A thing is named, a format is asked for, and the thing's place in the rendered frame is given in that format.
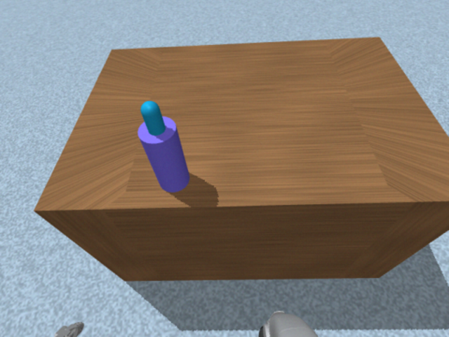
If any left robot hand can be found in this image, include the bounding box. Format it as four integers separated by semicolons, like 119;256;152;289
54;322;84;337

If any bottle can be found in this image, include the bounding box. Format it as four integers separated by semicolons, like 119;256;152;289
138;101;189;192

